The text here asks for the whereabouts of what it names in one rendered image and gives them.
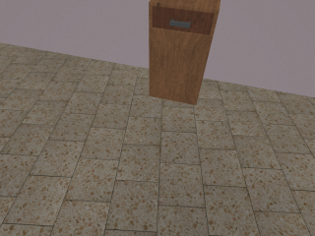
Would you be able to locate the drawer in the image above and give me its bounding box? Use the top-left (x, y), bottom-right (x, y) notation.
top-left (152, 6), bottom-right (215, 35)

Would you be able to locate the cabinet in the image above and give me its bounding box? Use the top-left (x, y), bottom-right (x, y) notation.
top-left (149, 0), bottom-right (221, 105)

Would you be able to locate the handle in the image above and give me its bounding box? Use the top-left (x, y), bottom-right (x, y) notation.
top-left (169, 19), bottom-right (191, 29)

